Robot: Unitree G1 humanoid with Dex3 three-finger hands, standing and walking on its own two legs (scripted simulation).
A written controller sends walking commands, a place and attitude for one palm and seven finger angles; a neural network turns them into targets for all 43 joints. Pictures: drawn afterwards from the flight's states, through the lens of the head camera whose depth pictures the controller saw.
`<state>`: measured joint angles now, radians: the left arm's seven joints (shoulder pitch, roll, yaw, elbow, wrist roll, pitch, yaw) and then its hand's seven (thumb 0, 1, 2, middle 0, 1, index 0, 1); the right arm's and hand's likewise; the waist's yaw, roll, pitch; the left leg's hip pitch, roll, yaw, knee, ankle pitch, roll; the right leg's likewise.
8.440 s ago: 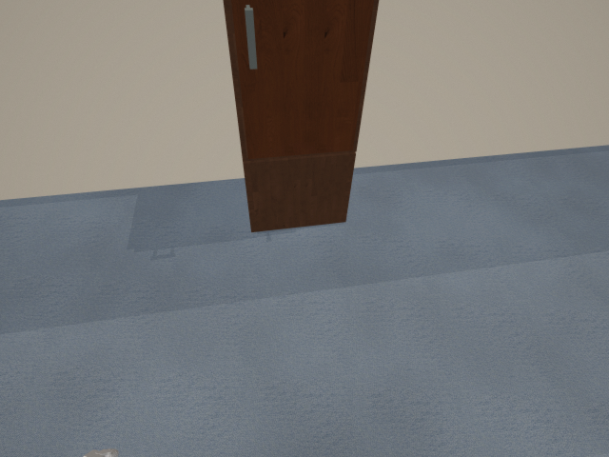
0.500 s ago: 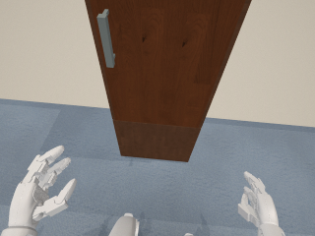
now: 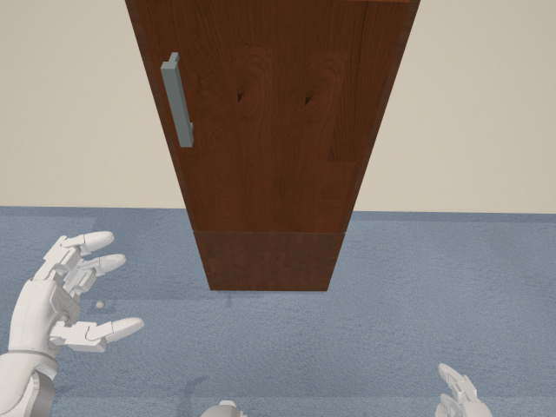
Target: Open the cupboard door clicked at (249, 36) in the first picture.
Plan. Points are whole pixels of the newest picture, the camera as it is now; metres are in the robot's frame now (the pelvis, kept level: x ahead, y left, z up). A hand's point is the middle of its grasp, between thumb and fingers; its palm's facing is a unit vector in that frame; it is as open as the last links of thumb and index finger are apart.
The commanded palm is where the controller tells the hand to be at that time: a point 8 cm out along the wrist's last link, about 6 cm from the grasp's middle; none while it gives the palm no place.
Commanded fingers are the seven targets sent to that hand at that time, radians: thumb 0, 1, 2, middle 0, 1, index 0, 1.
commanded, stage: raise the hand with hooked fingers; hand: left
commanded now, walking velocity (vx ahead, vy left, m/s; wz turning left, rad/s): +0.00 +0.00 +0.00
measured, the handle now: (181, 101) +0.59 +0.21 +0.13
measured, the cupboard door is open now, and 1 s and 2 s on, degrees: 0 0 0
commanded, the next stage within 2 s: move the hooked fingers beside the handle in 1.10 s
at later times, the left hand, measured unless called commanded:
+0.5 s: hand (54, 245) +0.28 +0.29 +0.13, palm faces +0.11 -0.99 -0.04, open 13.9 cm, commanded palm +0.25 +0.33 +0.14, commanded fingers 0.00 -0.50 0.30 -0.30 -1.20 -0.30 -1.20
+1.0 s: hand (74, 230) +0.30 +0.26 +0.15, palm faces +0.10 -0.99 -0.03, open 14.0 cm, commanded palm +0.26 +0.31 +0.15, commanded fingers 0.00 -0.50 0.30 -0.30 -1.20 -0.30 -1.20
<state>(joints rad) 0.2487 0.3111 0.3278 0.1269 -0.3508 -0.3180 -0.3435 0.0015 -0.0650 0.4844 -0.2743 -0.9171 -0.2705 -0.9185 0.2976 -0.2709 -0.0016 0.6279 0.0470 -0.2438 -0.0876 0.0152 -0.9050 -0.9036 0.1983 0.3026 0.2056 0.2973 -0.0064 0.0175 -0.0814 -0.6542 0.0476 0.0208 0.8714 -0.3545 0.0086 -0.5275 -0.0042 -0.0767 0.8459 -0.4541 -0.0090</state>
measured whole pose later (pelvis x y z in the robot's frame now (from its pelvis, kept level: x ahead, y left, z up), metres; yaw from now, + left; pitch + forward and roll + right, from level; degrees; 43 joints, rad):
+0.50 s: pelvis +0.00 +0.01 +0.02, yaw +1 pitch +3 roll -2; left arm -0.03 0.40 0.40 0.24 -0.33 -0.10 -0.39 -0.01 -0.49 0.30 -0.30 -1.19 -0.30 -1.19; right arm 0.24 -0.24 0.08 0.59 0.06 -0.21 -0.10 0.01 -0.90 -0.90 0.20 0.30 0.21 0.30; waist 0.03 0.03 -0.05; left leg -0.47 0.03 0.02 0.71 -0.29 0.02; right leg -0.33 -0.01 -0.09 0.65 -0.38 0.00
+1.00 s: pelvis +0.00 -0.01 +0.03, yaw +0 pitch +2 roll -1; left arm -0.09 0.41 0.43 0.33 -0.33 -0.10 -0.41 -0.01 -0.50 0.30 -0.31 -1.20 -0.30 -1.20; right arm 0.27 -0.27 0.04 0.61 0.07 -0.19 -0.10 0.01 -0.91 -0.90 0.20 0.30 0.21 0.30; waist 0.02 0.03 -0.04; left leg -0.42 0.05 0.02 0.65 -0.26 -0.01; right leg -0.30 0.01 -0.08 0.63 -0.36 -0.02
